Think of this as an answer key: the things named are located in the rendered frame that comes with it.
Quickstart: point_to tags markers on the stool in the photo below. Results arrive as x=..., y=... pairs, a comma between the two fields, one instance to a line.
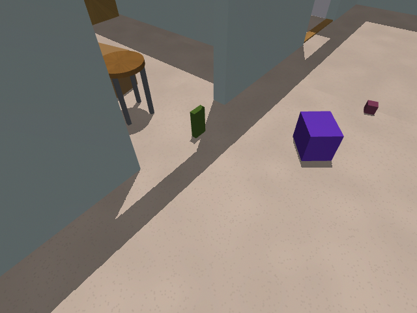
x=124, y=64

